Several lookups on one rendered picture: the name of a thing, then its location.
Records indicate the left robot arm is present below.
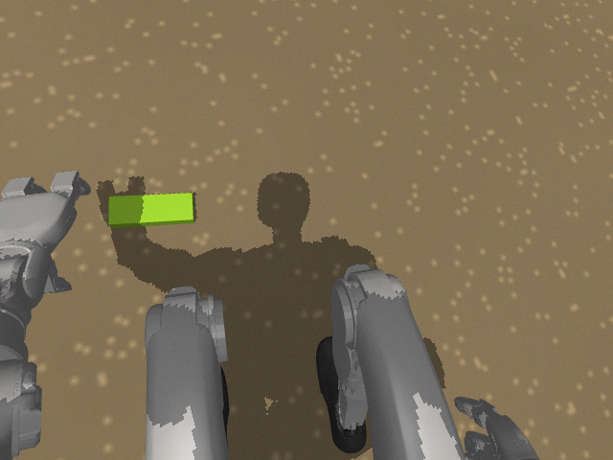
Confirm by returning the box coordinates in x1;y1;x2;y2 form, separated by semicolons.
0;241;52;460

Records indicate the small box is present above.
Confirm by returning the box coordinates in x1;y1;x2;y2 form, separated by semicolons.
108;193;194;228

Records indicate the right robot foot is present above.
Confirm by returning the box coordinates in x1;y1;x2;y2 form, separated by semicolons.
316;336;367;453

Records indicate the left robot hand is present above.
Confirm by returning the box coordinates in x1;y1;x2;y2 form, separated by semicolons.
0;171;91;293

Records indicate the right robot hand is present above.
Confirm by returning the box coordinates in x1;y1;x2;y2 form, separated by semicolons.
454;397;539;460

